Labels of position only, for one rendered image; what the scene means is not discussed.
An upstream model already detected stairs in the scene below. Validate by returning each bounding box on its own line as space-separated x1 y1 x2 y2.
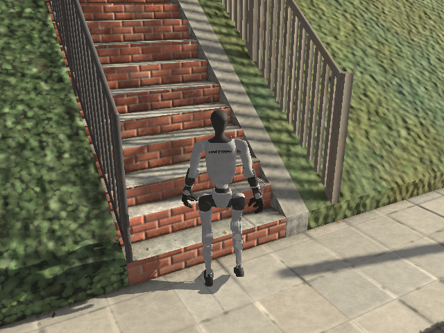
46 0 287 286

